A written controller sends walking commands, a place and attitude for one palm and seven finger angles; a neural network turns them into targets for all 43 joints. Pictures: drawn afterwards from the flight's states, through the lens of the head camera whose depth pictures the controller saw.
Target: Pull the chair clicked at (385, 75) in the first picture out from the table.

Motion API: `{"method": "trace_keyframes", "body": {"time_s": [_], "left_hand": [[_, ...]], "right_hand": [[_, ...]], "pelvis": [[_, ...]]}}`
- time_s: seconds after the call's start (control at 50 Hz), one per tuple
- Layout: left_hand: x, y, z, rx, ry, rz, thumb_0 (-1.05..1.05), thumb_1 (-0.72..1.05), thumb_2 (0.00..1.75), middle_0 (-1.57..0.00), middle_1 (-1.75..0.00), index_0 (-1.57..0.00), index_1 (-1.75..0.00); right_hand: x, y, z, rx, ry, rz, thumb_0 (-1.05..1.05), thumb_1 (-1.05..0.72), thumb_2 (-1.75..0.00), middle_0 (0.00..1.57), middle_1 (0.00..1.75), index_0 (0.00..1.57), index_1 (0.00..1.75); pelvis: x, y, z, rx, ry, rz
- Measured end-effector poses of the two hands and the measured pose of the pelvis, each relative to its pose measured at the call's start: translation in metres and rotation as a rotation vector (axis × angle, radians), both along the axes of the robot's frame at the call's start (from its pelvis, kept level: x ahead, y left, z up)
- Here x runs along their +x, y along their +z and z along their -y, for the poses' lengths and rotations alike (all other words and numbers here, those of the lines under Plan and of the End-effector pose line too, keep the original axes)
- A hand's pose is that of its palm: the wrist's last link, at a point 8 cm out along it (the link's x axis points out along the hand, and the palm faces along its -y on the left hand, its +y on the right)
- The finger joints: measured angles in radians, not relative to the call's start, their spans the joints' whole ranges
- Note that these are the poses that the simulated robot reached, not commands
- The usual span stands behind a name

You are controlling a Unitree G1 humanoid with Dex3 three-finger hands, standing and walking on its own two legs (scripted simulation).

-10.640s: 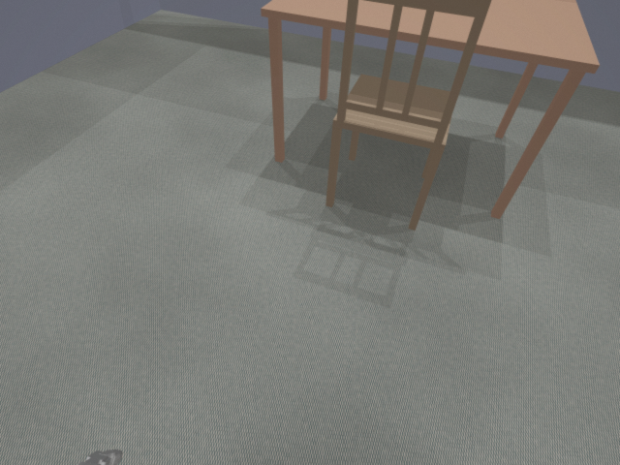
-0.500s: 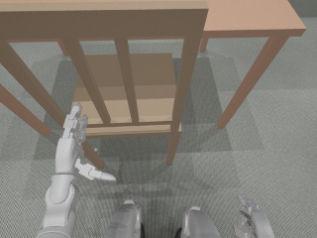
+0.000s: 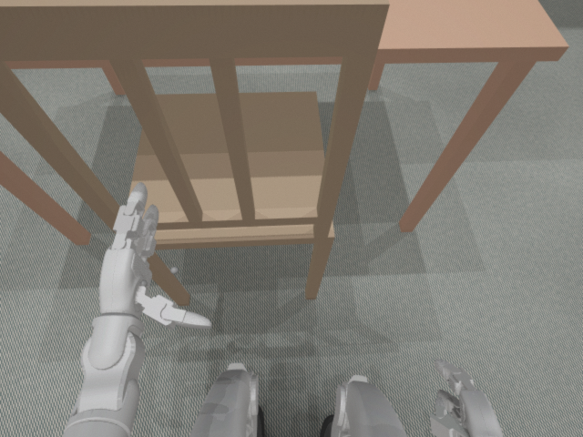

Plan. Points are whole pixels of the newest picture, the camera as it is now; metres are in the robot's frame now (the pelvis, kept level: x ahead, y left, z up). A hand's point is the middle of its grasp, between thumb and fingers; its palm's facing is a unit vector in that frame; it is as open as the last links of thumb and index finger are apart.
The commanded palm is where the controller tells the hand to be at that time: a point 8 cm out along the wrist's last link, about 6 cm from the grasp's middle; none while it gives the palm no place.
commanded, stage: aim the fingers beside a spindle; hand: left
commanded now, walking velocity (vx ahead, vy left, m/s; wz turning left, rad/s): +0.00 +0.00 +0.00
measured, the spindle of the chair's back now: (170, 159) +0.47 +0.19 +0.06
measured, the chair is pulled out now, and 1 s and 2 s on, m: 0.00 0.00 0.00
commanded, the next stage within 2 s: push the fingers through the gap in 0.18 s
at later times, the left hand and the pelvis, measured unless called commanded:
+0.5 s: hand (176, 263) +0.33 +0.17 +0.02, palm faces +0.06 -1.00 -0.03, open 17.0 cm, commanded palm +0.31 +0.22 +0.02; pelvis +0.00 +0.00 +0.00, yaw +0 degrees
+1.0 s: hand (178, 226) +0.39 +0.18 +0.01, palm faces +0.09 -0.99 -0.04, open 16.9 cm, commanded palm +0.36 +0.22 +0.02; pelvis +0.00 +0.00 +0.00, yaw -1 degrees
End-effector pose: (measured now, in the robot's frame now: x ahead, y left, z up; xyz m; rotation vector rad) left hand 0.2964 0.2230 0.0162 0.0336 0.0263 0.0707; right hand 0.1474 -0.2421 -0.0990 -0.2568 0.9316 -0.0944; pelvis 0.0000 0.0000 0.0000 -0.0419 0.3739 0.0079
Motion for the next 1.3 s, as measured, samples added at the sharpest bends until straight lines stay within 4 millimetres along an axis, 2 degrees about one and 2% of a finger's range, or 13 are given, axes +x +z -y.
{"method": "trace_keyframes", "body": {"time_s": [0.12,0.28,0.38,0.58,1.02,1.3], "left_hand": [[0.0,-0.001,0.002,-0.004,-0.001,-0.005,-0.01,-0.5,0.3,-0.06,-0.08,-0.06,-0.08],[-0.005,0.0,-0.01,0.004,0.023,0.0,-0.01,-0.5,0.3,-0.07,-0.08,-0.06,-0.08],[-0.004,0.0,-0.006,-0.001,0.002,0.006,-0.01,-0.5,0.3,-0.06,-0.08,-0.06,-0.08],[0.021,0.003,0.005,0.005,-0.009,0.022,-0.01,-0.5,0.3,-0.06,-0.08,-0.06,-0.08],[0.065,0.0,-0.007,0.01,0.021,0.015,-0.01,-0.5,0.3,-0.06,-0.08,-0.06,-0.08],[0.093,0.003,0.0,0.017,0.019,0.025,-0.01,-0.5,0.3,-0.07,-0.08,-0.06,-0.08]], "right_hand": [[0.002,0.002,0.003,-0.007,-0.008,0.008,0.01,-0.9,-0.9,0.2,0.3,0.2,0.3],[0.005,0.003,0.002,-0.003,-0.003,0.017,0.01,-0.9,-0.9,0.2,0.3,0.2,0.3],[0.007,0.001,-0.001,-0.005,0.008,0.021,0.01,-0.9,-0.9,0.2,0.3,0.2,0.3],[0.003,-0.004,-0.003,0.004,0.005,0.011,0.01,-0.9,-0.9,0.2,0.3,0.2,0.3],[-0.04,-0.007,0.014,-0.03,-0.065,-0.117,0.01,-0.9,-0.9,0.2,0.3,0.2,0.3],[-0.055,-0.012,0.009,-0.013,-0.08,-0.165,0.01,-0.9,-0.9,0.2,0.3,0.2,0.3]], "pelvis": [[0.001,0.0,0.0,0.001,-0.003,-0.001],[0.002,0.0,0.001,-0.001,-0.002,-0.001],[0.002,-0.001,0.0,-0.003,0.003,-0.003],[-0.002,-0.003,-0.001,0.0,-0.001,-0.007],[0.0,-0.002,-0.001,-0.001,-0.011,-0.024],[-0.001,-0.002,-0.004,0.0,-0.018,-0.035]]}}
